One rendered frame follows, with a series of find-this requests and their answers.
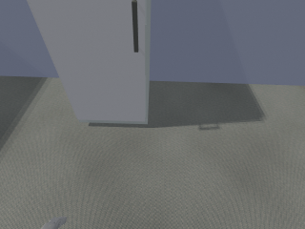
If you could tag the fridge door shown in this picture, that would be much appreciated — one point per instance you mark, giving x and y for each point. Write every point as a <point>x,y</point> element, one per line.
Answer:
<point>91,46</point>

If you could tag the left robot hand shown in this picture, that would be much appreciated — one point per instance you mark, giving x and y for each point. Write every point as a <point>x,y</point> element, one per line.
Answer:
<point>55,223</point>

